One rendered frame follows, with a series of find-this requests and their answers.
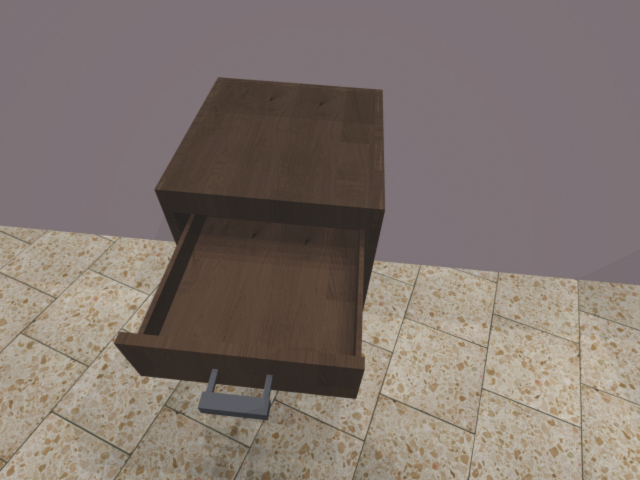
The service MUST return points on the drawer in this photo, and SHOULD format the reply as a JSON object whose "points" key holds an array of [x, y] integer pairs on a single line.
{"points": [[253, 297]]}

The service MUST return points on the handle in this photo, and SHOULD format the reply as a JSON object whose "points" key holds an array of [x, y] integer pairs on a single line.
{"points": [[235, 405]]}

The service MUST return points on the cabinet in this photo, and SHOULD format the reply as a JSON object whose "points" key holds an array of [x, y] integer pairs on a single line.
{"points": [[282, 152]]}

